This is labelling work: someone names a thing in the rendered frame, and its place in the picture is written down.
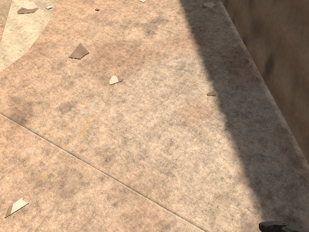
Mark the robot right hand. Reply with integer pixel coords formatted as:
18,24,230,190
259,219,308,232

